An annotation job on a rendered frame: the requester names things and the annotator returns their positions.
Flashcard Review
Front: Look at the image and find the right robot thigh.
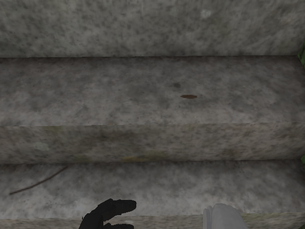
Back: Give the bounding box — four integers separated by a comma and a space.
203, 204, 249, 229

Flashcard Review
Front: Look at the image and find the robot left hand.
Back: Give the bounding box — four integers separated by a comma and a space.
78, 198, 136, 229

